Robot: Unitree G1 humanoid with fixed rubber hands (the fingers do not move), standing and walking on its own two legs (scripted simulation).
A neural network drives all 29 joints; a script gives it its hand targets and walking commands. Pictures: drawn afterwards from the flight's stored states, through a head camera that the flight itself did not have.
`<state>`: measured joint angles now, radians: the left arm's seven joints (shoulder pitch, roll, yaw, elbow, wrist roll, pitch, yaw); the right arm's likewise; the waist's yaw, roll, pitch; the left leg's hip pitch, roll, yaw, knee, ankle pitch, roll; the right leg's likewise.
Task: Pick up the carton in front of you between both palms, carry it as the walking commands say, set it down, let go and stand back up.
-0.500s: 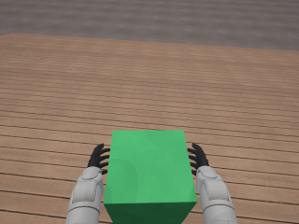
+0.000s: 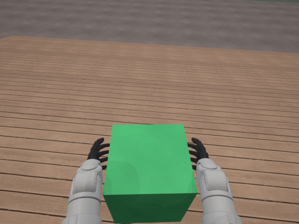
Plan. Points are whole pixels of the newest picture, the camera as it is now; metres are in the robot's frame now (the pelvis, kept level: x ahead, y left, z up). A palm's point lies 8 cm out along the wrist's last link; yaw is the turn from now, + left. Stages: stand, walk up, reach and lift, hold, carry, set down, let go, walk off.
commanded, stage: reach and lift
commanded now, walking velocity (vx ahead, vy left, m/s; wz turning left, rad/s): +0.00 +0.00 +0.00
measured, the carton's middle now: (148, 175) +0.30 +0.00 -0.05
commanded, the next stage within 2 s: hold in 0.52 s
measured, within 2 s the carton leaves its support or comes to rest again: neither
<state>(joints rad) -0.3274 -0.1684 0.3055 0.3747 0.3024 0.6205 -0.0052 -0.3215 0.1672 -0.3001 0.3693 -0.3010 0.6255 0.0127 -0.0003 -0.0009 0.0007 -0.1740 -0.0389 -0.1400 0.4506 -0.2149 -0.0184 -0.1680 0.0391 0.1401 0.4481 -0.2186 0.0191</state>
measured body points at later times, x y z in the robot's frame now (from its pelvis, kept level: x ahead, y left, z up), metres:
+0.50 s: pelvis +0.02 +0.00 +0.01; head -0.02 +0.00 +0.45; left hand +0.32 +0.15 +0.03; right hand +0.31 -0.15 +0.03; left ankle +0.02 +0.13 -0.74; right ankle +0.02 -0.13 -0.74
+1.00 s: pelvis +0.00 +0.00 +0.00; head -0.04 +0.00 +0.45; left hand +0.31 +0.15 +0.05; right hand +0.31 -0.15 +0.05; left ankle +0.02 +0.13 -0.74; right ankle +0.02 -0.13 -0.74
